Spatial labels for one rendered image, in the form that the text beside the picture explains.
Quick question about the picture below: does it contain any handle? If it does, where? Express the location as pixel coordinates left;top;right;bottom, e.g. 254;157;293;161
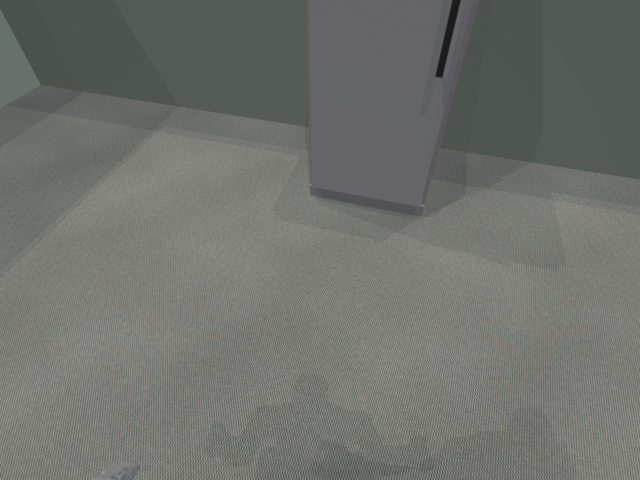
435;0;461;78

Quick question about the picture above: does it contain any fridge door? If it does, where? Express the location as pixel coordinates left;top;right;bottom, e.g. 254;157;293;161
309;0;473;207

